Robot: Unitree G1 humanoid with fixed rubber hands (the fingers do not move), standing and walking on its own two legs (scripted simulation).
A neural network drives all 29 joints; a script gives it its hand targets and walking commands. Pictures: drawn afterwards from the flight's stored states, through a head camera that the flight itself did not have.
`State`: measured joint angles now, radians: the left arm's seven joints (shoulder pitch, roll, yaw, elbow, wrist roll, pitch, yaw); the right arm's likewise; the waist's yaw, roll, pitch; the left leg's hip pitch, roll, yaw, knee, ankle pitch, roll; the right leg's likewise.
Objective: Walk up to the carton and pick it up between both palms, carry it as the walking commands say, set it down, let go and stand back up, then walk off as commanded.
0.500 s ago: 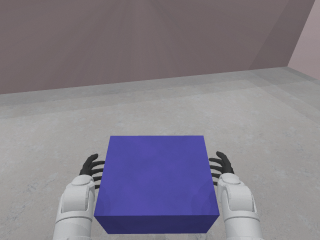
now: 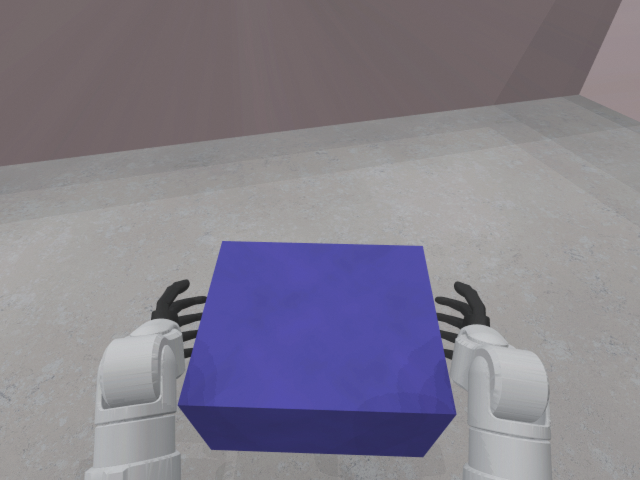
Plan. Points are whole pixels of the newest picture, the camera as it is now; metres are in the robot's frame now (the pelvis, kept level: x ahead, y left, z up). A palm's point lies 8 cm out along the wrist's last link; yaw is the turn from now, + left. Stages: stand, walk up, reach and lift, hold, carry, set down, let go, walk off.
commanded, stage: carry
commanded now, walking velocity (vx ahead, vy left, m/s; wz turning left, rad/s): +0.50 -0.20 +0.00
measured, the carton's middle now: (319, 345) +0.33 +0.00 +0.03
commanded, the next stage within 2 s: none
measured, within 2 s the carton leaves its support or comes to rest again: neither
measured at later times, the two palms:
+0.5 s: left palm (259, 220) +0.55 +0.10 +0.07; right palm (462, 197) +0.58 -0.26 +0.10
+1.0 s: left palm (350, 134) +0.87 -0.09 +0.08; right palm (495, 137) +0.88 -0.45 +0.06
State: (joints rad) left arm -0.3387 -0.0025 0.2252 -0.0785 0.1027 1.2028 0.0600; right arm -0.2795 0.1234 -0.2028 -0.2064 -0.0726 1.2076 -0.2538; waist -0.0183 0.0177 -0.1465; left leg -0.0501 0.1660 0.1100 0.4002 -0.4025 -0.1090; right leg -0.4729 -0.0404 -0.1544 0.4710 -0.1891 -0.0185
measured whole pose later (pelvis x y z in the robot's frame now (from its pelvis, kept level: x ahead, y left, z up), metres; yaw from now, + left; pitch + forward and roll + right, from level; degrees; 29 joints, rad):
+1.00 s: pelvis +0.59 -0.27 +0.00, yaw +2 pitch +4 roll +2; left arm -0.25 -0.12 0.22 -0.20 0.12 1.15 0.12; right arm -0.25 0.07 -0.21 -0.24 -0.11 1.16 -0.13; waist -0.01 0.04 -0.02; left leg -0.26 0.17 0.09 0.99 -0.51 -0.05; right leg -0.44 -0.08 -0.24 0.51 -0.14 -0.08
